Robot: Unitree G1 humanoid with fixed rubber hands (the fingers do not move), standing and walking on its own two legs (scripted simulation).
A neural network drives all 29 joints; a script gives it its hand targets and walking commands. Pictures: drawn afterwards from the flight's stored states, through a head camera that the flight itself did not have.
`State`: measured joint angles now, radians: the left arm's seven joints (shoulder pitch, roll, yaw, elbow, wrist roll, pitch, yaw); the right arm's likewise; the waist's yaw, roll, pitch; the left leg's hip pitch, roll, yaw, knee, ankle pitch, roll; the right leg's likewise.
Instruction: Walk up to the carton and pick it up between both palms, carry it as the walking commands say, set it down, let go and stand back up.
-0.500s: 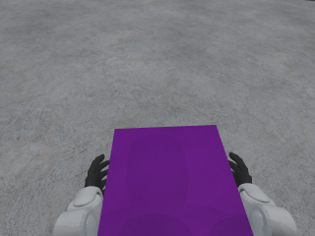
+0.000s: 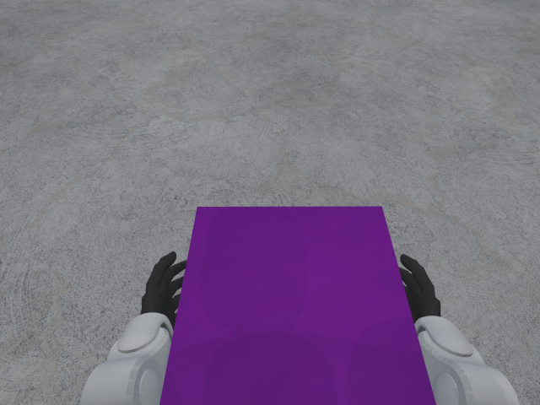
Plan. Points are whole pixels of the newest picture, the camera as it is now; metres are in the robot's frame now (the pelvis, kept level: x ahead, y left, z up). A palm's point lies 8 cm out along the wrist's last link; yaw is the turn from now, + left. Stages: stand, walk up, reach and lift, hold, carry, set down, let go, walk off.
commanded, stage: carry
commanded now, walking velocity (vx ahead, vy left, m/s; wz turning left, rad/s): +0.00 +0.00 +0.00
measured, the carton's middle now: (288, 337) +0.22 -0.02 +0.02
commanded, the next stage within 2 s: none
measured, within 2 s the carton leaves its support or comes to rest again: neither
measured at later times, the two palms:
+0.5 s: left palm (143, 152) +0.54 +0.19 +0.09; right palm (319, 153) +0.53 -0.13 +0.08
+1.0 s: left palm (155, 90) +0.82 +0.21 +0.05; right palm (285, 91) +0.80 -0.10 +0.04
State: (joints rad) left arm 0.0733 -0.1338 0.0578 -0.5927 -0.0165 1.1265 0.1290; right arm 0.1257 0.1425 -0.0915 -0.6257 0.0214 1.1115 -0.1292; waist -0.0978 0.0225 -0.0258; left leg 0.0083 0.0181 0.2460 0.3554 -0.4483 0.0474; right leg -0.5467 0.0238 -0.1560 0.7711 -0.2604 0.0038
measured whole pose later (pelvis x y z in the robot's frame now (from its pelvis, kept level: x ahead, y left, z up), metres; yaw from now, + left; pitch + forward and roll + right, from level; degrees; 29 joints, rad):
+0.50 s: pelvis +0.30 +0.03 -0.01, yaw +0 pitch +5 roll -2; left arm 0.02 -0.13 0.09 -0.58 -0.03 1.15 0.13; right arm 0.09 0.14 -0.07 -0.61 -0.01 1.12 -0.13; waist 0.00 0.06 -0.09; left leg -0.18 0.04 0.14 0.64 -0.51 0.03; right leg -0.23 -0.02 -0.12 0.59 -0.39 0.00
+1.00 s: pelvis +0.57 +0.06 -0.02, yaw +2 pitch +4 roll -2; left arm 0.01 -0.13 0.07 -0.46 -0.02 1.08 0.12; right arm 0.09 0.14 -0.11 -0.53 0.00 1.08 -0.13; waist -0.03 0.05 -0.02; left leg -0.30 -0.01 0.05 1.08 -0.58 0.01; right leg -0.30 -0.03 -0.15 0.75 -0.50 -0.02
